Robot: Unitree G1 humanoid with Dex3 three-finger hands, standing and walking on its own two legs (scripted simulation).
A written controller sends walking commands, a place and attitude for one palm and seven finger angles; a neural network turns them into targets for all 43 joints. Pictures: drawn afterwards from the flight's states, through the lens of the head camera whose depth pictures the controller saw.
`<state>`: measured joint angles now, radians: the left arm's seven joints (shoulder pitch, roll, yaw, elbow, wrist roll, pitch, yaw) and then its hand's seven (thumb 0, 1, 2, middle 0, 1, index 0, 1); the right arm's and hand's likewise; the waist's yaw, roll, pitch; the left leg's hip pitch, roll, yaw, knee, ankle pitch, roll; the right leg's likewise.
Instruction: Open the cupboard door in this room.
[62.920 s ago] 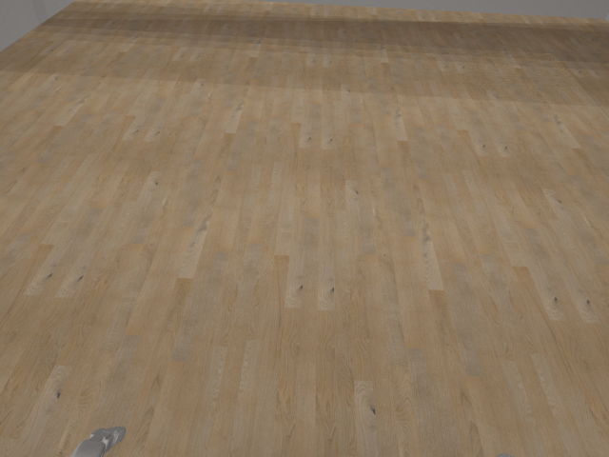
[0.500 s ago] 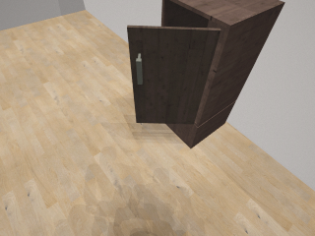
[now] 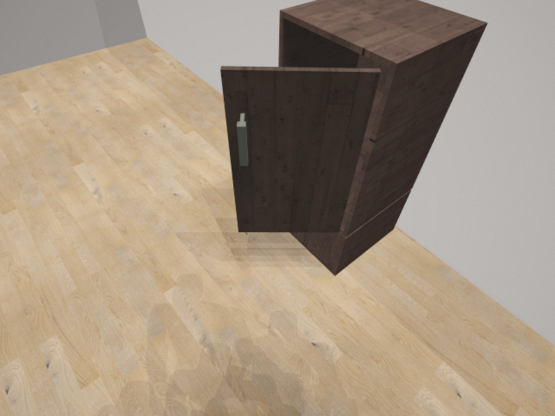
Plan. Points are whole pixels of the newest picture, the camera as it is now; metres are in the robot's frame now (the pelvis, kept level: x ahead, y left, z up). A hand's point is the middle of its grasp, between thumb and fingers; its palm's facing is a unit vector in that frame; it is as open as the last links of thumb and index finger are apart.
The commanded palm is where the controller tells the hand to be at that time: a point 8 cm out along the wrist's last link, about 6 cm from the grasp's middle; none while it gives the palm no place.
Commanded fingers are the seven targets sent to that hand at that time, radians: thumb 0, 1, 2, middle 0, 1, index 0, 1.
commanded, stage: look again from close up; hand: left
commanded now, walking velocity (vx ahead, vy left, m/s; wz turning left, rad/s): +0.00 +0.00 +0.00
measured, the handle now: (243, 139) +0.74 +0.14 -0.05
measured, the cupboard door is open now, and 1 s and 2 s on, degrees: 51 51 51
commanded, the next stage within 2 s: shuffle to correct the standing spot in 0.02 s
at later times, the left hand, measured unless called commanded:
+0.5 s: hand out of the picture +0.03 +0.12 -0.18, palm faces +0.14 -0.97 -0.20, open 7.3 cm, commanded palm none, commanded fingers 0.00 0.90 0.90 -0.20 -0.30 -0.20 -0.30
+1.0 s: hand (208, 413) +0.16 +0.13 -0.19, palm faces +0.16 -0.98 -0.13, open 7.3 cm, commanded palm none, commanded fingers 0.00 0.90 0.90 -0.20 -0.30 -0.20 -0.30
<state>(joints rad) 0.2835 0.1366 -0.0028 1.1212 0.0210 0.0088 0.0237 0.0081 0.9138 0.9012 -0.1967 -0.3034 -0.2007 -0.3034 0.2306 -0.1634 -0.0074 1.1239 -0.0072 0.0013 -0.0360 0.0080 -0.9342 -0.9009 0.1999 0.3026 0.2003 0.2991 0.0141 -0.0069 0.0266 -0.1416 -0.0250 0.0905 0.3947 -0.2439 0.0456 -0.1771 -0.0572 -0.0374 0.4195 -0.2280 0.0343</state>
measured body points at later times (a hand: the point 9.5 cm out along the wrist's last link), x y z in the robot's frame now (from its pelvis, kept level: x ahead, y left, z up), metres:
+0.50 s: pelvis +0.06 -0.04 -0.01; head +0.07 -0.05 +0.44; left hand +0.02 +0.18 -0.16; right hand +0.00 -0.25 -0.17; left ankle -0.02 +0.07 -0.71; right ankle +0.00 -0.13 -0.74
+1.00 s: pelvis +0.19 -0.03 -0.01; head +0.21 -0.01 +0.44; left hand +0.16 +0.18 -0.17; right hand +0.29 -0.26 -0.15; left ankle +0.22 +0.06 -0.74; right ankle +0.19 -0.18 -0.68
